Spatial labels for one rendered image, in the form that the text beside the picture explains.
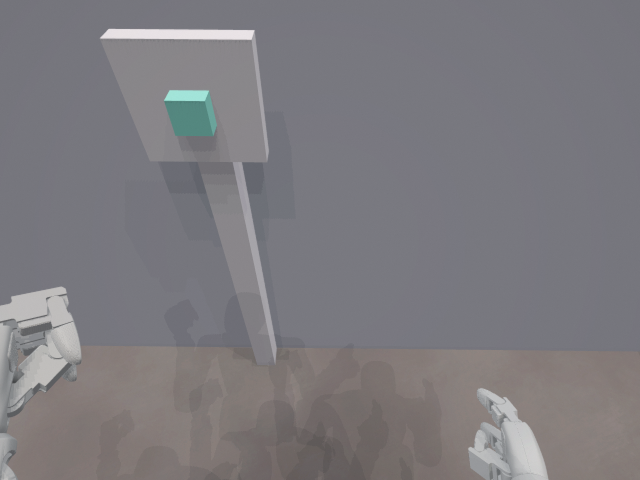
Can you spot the right robot hand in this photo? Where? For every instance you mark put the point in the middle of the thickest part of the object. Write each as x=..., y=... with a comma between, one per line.
x=516, y=449

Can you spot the button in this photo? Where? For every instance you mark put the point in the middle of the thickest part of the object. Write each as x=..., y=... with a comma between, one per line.
x=191, y=112

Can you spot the panel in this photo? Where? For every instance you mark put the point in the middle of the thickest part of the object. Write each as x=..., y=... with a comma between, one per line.
x=147, y=63

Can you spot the left robot hand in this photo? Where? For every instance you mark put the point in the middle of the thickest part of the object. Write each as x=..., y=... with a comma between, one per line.
x=38, y=324

